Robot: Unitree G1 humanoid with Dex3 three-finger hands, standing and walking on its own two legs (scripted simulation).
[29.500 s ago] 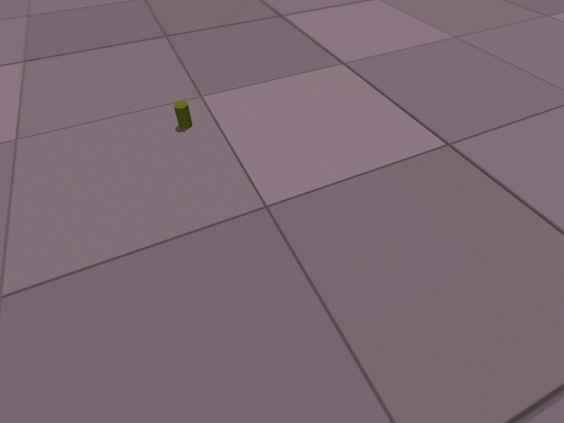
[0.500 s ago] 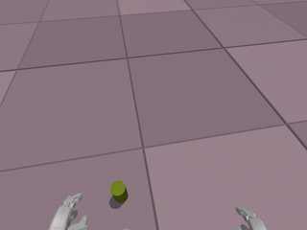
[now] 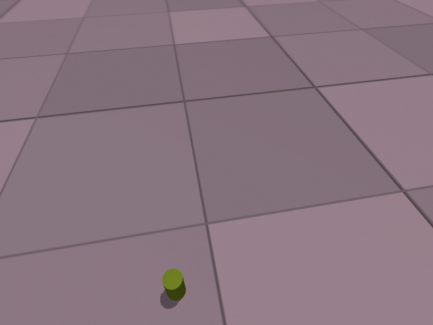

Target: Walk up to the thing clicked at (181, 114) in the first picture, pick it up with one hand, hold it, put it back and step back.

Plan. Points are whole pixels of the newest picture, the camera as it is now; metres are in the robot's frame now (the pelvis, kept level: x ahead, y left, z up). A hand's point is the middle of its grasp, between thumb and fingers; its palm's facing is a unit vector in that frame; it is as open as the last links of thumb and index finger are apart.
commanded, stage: stand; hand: left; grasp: from the side
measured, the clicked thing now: (174, 285) +0.42 +0.21 -0.70
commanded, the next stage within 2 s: step back in 1.52 s
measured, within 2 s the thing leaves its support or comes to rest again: neither
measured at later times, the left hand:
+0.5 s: hand out of the picture +0.05 +0.24 -0.15, palm faces -0.01 -0.94 -0.35, open 7.4 cm
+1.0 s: hand out of the picture +0.08 +0.24 -0.15, palm faces -0.02 -0.94 -0.35, open 7.4 cm
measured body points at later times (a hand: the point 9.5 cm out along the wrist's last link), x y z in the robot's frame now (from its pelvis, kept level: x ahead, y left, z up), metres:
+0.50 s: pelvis +0.00 -0.01 +0.01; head +0.00 -0.02 +0.46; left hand +0.05 +0.29 -0.13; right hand +0.06 -0.30 -0.14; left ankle +0.02 +0.12 -0.74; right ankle +0.01 -0.14 -0.74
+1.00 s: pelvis +0.01 -0.01 +0.01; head +0.01 -0.02 +0.46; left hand +0.08 +0.29 -0.12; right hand +0.07 -0.31 -0.14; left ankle +0.02 +0.12 -0.74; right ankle +0.01 -0.14 -0.74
